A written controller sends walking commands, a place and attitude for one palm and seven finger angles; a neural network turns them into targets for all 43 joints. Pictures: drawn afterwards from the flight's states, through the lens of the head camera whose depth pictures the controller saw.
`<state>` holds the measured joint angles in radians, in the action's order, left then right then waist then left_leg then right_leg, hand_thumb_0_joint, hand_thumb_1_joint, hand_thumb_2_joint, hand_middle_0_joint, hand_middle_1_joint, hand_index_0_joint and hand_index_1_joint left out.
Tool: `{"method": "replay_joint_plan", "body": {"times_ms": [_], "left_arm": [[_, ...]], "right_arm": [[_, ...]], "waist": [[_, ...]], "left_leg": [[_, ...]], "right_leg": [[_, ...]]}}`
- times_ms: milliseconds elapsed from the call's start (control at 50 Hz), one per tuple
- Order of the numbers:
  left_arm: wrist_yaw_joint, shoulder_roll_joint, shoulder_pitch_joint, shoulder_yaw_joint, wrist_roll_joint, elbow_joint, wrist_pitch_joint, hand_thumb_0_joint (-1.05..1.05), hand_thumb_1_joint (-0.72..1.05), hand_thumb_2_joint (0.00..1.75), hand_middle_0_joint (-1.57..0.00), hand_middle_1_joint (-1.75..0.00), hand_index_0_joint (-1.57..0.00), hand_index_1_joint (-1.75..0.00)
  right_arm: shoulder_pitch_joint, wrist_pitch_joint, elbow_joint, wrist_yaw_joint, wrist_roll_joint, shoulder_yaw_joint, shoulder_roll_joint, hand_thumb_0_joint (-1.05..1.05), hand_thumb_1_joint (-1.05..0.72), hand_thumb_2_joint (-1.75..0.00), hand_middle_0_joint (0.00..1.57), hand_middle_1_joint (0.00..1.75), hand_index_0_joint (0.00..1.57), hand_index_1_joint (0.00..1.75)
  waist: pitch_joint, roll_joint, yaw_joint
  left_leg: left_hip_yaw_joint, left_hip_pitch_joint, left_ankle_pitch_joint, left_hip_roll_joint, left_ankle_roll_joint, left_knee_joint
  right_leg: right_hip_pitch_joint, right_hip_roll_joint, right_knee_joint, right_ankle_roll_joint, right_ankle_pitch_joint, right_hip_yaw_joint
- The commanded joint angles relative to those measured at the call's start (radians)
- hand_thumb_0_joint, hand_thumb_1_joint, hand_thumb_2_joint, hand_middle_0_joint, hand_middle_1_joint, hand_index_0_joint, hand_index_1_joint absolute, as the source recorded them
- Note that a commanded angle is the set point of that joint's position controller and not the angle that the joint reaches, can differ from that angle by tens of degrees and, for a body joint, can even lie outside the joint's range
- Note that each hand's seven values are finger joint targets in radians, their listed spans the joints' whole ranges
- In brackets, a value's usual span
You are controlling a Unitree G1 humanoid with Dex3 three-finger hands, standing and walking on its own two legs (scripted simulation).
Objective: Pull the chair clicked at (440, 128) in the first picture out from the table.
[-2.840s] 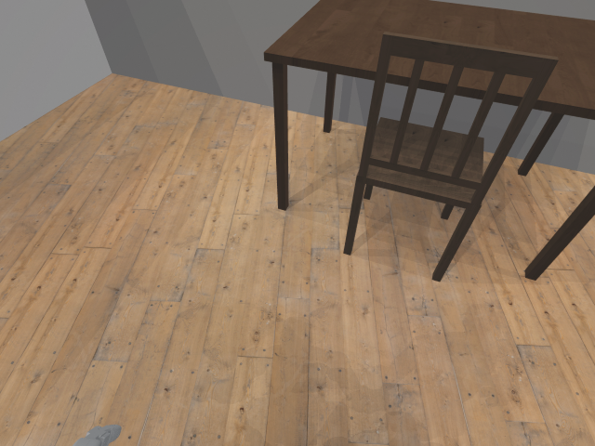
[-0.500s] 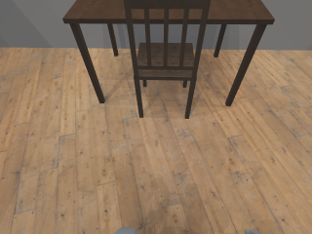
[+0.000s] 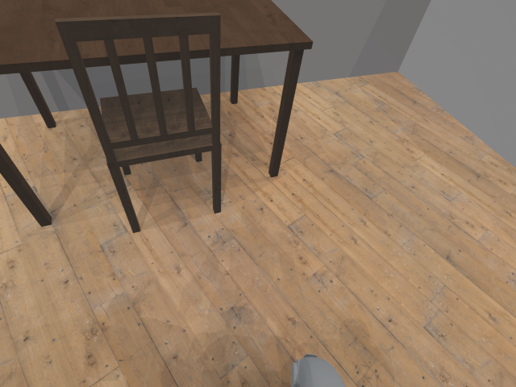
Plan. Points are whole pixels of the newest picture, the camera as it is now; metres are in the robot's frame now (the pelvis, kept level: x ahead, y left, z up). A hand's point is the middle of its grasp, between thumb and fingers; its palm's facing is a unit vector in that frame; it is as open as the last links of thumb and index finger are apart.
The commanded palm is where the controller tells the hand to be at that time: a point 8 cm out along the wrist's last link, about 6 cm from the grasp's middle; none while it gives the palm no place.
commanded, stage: walk to a spot facing it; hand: left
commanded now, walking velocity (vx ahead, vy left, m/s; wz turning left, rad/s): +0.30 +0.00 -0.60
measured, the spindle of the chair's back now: (156, 90) +0.92 +0.34 -0.08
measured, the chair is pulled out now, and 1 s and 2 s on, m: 0.00 0.00 0.00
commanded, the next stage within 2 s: turn to face it in 0.72 s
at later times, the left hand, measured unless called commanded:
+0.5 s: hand (191, 299) +0.31 +0.14 -0.17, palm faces -0.20 -0.95 -0.22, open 7.3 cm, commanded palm none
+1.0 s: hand (217, 221) +0.51 +0.11 -0.17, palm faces -0.42 -0.89 -0.18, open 7.4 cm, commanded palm none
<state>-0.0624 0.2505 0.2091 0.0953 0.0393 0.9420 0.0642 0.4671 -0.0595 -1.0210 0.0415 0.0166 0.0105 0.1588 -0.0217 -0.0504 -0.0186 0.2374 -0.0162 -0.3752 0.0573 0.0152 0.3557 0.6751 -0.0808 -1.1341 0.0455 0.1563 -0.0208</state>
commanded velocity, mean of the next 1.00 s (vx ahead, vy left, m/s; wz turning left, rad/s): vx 0.16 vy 0.00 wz -0.31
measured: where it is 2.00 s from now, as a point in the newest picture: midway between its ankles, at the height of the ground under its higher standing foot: (253, 348)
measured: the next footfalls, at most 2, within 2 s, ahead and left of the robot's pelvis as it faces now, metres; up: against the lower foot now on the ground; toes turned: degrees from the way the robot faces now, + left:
right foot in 0.20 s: +0.20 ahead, -0.14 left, +0.00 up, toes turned -15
left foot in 0.64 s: +0.44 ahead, +0.05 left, +0.00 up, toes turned -10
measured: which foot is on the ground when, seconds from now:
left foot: down 0.00-0.18, up 0.20-0.62, down 0.64-1.00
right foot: up 0.00-0.18, down 0.20-0.64, up 0.66-1.00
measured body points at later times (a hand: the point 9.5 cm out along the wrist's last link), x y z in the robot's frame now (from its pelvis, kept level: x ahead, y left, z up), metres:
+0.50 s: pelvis +0.21 -0.05 +0.00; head +0.23 -0.05 +0.45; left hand +0.32 +0.19 -0.15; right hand +0.25 -0.31 -0.14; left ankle +0.33 +0.09 -0.68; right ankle +0.16 -0.13 -0.74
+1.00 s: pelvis +0.35 -0.02 +0.00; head +0.38 -0.02 +0.45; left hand +0.53 +0.15 -0.15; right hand +0.26 -0.25 -0.14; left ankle +0.40 +0.06 -0.74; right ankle +0.30 -0.17 -0.70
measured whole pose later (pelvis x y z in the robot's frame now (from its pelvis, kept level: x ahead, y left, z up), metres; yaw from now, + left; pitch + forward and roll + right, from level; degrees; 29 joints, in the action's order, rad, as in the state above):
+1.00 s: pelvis +0.35 -0.02 +0.00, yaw -26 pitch +0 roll -1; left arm 0.00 0.20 0.19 0.07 0.03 0.97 0.03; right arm 0.29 -0.02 -1.01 0.03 0.03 0.04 0.18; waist -0.03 -0.02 -0.04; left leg 0.27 0.22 -0.26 0.11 0.03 0.49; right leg 0.41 -0.09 -0.83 0.05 0.32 -0.07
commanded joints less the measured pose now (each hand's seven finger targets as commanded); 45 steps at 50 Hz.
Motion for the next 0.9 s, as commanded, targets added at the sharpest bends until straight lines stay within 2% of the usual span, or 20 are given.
{"method": "replay_joint_plan", "body": {"times_ms": [0, 40, 80, 120, 140, 160, 180, 200, 260, 340, 520, 560, 580, 600, 620, 640, 660, 700, 760, 880], "left_arm": [[-0.009, -0.02, -0.247, -0.032, -0.009, -0.145, -0.048, 0.0, 0.9, 0.9, -0.2, -0.3, -0.2, -0.3], [-0.008, -0.02, -0.28, -0.037, -0.012, -0.146, -0.055, 0.0, 0.9, 0.9, -0.2, -0.3, -0.2, -0.3], [-0.004, -0.019, -0.22, -0.035, -0.013, -0.128, -0.066, 0.0, 0.9, 0.9, -0.2, -0.3, -0.2, -0.3], [0.006, 0.023, -0.065, -0.019, -0.011, -0.079, -0.083, 0.0, 0.9, 0.9, -0.2, -0.3, -0.2, -0.3], [0.013, 0.075, 0.085, -0.002, -0.009, -0.035, -0.097, 0.0, 0.9, 0.9, -0.2, -0.3, -0.2, -0.3], [0.027, 0.18, 0.218, 0.024, -0.008, 0.001, -0.106, 0.0, 0.9, 0.9, -0.2, -0.3, -0.2, -0.3], [0.044, 0.268, 0.298, 0.044, -0.029, 0.011, -0.106, 0.0, 0.9, 0.9, -0.2, -0.3, -0.2, -0.3], [0.055, 0.279, 0.269, 0.052, -0.045, 0.011, -0.093, 0.0, 0.9, 0.9, -0.2, -0.3, -0.2, -0.3], [0.062, 0.145, 0.061, 0.012, -0.038, -0.029, -0.104, 0.0, 0.9, 0.9, -0.2, -0.3, -0.2, -0.3], [0.064, 0.097, -0.004, -0.004, -0.015, -0.024, -0.127, 0.0, 0.9, 0.9, -0.2, -0.3, -0.2, -0.3], [0.062, 0.127, 0.095, 0.011, -0.016, -0.022, -0.125, 0.0, 0.9, 0.9, -0.2, -0.3, -0.2, -0.3], [0.064, 0.136, 0.099, 0.016, -0.019, -0.022, -0.117, 0.0, 0.9, 0.9, -0.2, -0.3, -0.2, -0.3], [0.066, 0.127, 0.087, 0.017, -0.024, -0.028, -0.112, 0.0, 0.9, 0.9, -0.2, -0.3, -0.2, -0.3], [0.063, 0.092, 0.1, 0.013, -0.036, -0.038, -0.108, 0.0, 0.9, 0.9, -0.2, -0.3, -0.2, -0.3], [0.053, 0.028, 0.153, -0.001, -0.048, -0.045, -0.108, 0.0, 0.9, 0.9, -0.2, -0.3, -0.2, -0.3], [0.06, 0.053, 0.14, -0.005, -0.036, -0.051, -0.107, 0.0, 0.9, 0.9, -0.2, -0.3, -0.2, -0.3], [0.062, 0.07, 0.122, 0.007, -0.028, -0.037, -0.097, 0.0, 0.9, 0.9, -0.2, -0.3, -0.2, -0.3], [0.043, 0.053, 0.066, 0.012, -0.016, -0.045, -0.08, 0.0, 0.9, 0.9, -0.2, -0.3, -0.2, -0.3], [0.034, 0.01, 0.129, 0.007, -0.017, -0.03, -0.043, 0.0, 0.9, 0.9, -0.2, -0.3, -0.2, -0.3], [0.056, -0.048, 0.1, -0.013, -0.013, -0.016, -0.027, 0.0, 0.9, 0.9, -0.2, -0.3, -0.2, -0.3]], "right_arm": [[0.116, -0.029, -0.001, 0.005, 0.012, 0.035, 0.156, 0.0, -0.9, -0.9, 0.2, 0.3, 0.2, 0.3], [0.131, -0.024, -0.018, 0.003, 0.015, 0.04, 0.158, 0.0, -0.9, -0.9, 0.2, 0.3, 0.2, 0.3], [0.106, -0.022, -0.021, 0.001, 0.011, 0.046, 0.178, 0.0, -0.9, -0.9, 0.2, 0.3, 0.2, 0.3], [0.077, -0.022, -0.01, -0.002, 0.002, 0.058, 0.213, 0.0, -0.9, -0.9, 0.2, 0.3, 0.2, 0.3], [0.054, -0.02, 0.005, -0.009, -0.004, 0.056, 0.216, 0.0, -0.9, -0.9, 0.2, 0.3, 0.2, 0.3], [0.071, -0.018, 0.026, -0.026, -0.021, 0.046, 0.17, 0.0, -0.9, -0.9, 0.2, 0.3, 0.2, 0.3], [0.04, -0.023, 0.073, -0.02, -0.027, 0.041, 0.112, 0.0, -0.9, -0.9, 0.2, 0.3, 0.2, 0.3], [-0.072, -0.021, 0.098, -0.015, -0.021, 0.05, 0.14, 0.0, -0.9, -0.9, 0.2, 0.3, 0.2, 0.3], [-0.135, -0.004, 0.092, -0.023, -0.001, 0.055, 0.116, 0.0, -0.9, -0.9, 0.2, 0.3, 0.2, 0.3], [-0.034, 0.035, 0.065, -0.03, 0.012, 0.058, 0.068, 0.0, -0.9, -0.9, 0.2, 0.3, 0.2, 0.3], [-0.319, 0.003, 0.183, -0.051, 0.004, 0.054, 0.093, 0.0, -0.9, -0.9, 0.2, 0.3, 0.2, 0.3], [-0.302, -0.006, 0.181, -0.042, 0.002, 0.059, 0.109, 0.0, -0.9, -0.9, 0.2, 0.3, 0.2, 0.3], [-0.221, -0.01, 0.154, -0.031, 0.005, 0.064, 0.138, 0.0, -0.9, -0.9, 0.2, 0.3, 0.2, 0.3], [-0.102, -0.017, 0.126, -0.018, 0.014, 0.08, 0.224, 0.0, -0.9, -0.9, 0.2, 0.3, 0.2, 0.3], [-0.015, -0.014, 0.11, -0.016, 0.021, 0.101, 0.333, 0.0, -0.9, -0.9, 0.2, 0.3, 0.2, 0.3], [-0.005, 0.004, 0.119, -0.017, 0.008, 0.087, 0.327, 0.0, -0.9, -0.9, 0.2, 0.3, 0.2, 0.3], [-0.088, 0.005, 0.128, -0.017, 0.008, 0.073, 0.256, 0.0, -0.9, -0.9, 0.2, 0.3, 0.2, 0.3], [-0.201, 0.001, 0.152, -0.014, 0.009, 0.05, 0.184, 0.0, -0.9, -0.9, 0.2, 0.3, 0.2, 0.3], [-0.237, 0.002, 0.14, -0.01, 0.006, 0.044, 0.152, 0.0, -0.9, -0.9, 0.2, 0.3, 0.2, 0.3], [-0.194, 0.012, 0.091, -0.012, 0.012, 0.049, 0.129, 0.0, -0.9, -0.9, 0.2, 0.3, 0.2, 0.3]], "waist": [[-0.155, 0.177, -0.059], [-0.138, 0.195, -0.069], [-0.09, 0.218, -0.029], [0.023, 0.22, 0.044], [0.119, 0.165, 0.125], [0.251, -0.019, 0.176], [0.372, -0.173, 0.173], [0.294, -0.048, 0.175], [0.034, 0.077, 0.059], [-0.016, -0.038, -0.043], [-0.008, -0.097, 0.046], [0.014, -0.079, 0.033], [0.052, -0.038, -0.007], [0.152, 0.099, -0.054], [0.265, 0.38, -0.064], [0.255, 0.312, -0.072], [0.175, 0.229, -0.042], [-0.005, 0.198, -0.004], [0.02, 0.223, 0.042], [0.007, 0.231, 0.023]], "left_leg": [[-0.127, -0.095, 0.565, 0.28, 0.11, -0.104], [-0.082, -0.098, 0.665, 0.278, 0.097, -0.067], [-0.004, -0.097, 0.944, 0.277, 0.085, 0.035], [0.037, -0.052, 1.117, 0.27, 0.049, 0.25], [0.044, 0.101, 0.996, 0.263, 0.003, 0.466], [0.061, 0.417, 0.412, 0.188, -0.044, 0.763], [-0.04, 0.67, -0.234, 0.028, -0.091, 1.124], [-0.192, 0.726, -0.175, 0.064, -0.057, 1.158], [-0.221, 0.653, 0.027, 0.156, -0.06, 1.018], [-0.189, 0.54, 0.087, 0.129, -0.08, 0.823], [-0.15, 0.492, 0.147, 0.042, -0.082, 0.356], [-0.133, 0.381, 0.145, 0.016, -0.077, 0.231], [-0.129, 0.224, 0.215, 0.012, -0.07, 0.119], [-0.272, -0.033, 0.345, 0.156, -0.026, 0.069], [-0.579, -0.227, 0.604, 0.484, 0.098, 0.057], [-0.596, -0.165, 0.662, 0.53, 0.162, 0.05], [-0.486, -0.031, 0.568, 0.483, 0.145, 0.002], [-0.346, 0.18, 0.512, 0.394, 0.099, -0.043], [-0.136, 0.225, 0.594, 0.309, 0.062, -0.025], [-0.099, 0.261, 0.523, 0.275, 0.114, -0.064]], "right_leg": [[0.167, -0.002, 0.211, -0.025, 0.053, -0.075], [0.073, 0.021, 0.325, -0.051, 0.093, -0.113], [-0.073, 0.078, 0.419, -0.088, 0.129, -0.161], [-0.334, 0.126, 0.51, -0.124, 0.118, -0.181], [-0.627, 0.12, 0.596, -0.149, 0.029, -0.157], [-0.971, -0.11, 0.621, -0.233, 0.013, 0.117], [-1.1, -0.377, 0.717, -0.364, -0.163, 0.65], [-1.012, -0.358, 0.782, -0.371, -0.126, 0.587], [-0.567, -0.241, 0.84, -0.283, -0.089, 0.336], [-0.341, -0.123, 0.879, -0.234, -0.158, 0.14], [-0.469, -0.1, 0.788, -0.219, -0.23, 0.229], [-0.483, -0.095, 0.709, -0.201, -0.284, 0.248], [-0.443, -0.053, 0.597, -0.168, -0.318, 0.219], [-0.302, 0.035, 0.383, -0.11, -0.183, 0.152], [-0.089, 0.145, 0.044, -0.044, 0.444, 0.003], [-0.071, 0.097, -0.126, -0.041, 0.498, 0.057], [-0.065, 0.059, -0.184, -0.028, 0.429, 0.064], [-0.07, 0.014, -0.201, -0.012, 0.313, 0.034], [-0.138, 0.006, -0.161, 0.005, 0.21, -0.004], [-0.218, -0.006, 0.143, 0.011, 0.157, -0.037]]}}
